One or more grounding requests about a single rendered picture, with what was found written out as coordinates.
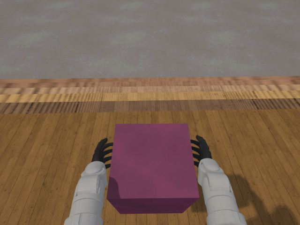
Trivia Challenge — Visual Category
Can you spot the left robot hand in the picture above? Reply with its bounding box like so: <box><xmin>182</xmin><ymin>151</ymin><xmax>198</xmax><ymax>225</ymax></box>
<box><xmin>91</xmin><ymin>138</ymin><xmax>113</xmax><ymax>169</ymax></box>

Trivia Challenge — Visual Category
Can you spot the robot right forearm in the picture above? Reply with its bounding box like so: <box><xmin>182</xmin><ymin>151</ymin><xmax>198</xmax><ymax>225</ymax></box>
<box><xmin>197</xmin><ymin>158</ymin><xmax>247</xmax><ymax>225</ymax></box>

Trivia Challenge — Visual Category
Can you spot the robot left forearm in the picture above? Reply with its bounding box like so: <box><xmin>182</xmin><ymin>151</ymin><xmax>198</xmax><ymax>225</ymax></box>
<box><xmin>64</xmin><ymin>161</ymin><xmax>107</xmax><ymax>225</ymax></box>

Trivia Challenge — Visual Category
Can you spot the carton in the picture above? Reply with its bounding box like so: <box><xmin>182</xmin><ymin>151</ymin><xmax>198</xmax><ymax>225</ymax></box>
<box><xmin>107</xmin><ymin>123</ymin><xmax>199</xmax><ymax>214</ymax></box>

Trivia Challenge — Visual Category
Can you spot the right robot hand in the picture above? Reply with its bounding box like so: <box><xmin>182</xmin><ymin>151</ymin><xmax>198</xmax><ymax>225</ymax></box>
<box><xmin>190</xmin><ymin>135</ymin><xmax>212</xmax><ymax>167</ymax></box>

